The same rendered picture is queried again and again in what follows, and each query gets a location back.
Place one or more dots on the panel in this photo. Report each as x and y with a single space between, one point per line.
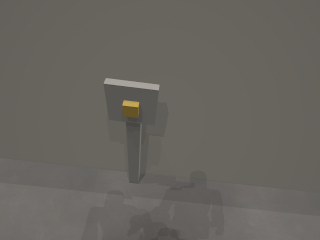
116 92

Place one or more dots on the button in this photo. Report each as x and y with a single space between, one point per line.
130 109

